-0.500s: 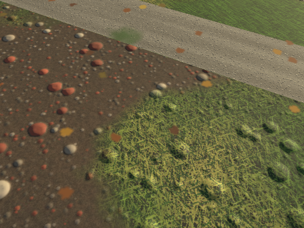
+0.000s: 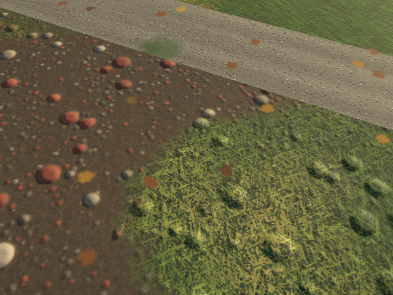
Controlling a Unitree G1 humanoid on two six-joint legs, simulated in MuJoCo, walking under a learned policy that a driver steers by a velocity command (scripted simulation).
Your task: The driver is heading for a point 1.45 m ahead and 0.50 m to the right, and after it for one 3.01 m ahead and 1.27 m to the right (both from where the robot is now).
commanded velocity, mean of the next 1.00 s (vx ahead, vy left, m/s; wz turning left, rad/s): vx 0.00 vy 0.00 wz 0.00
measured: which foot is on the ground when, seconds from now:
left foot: down 0.00-1.00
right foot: down 0.00-1.00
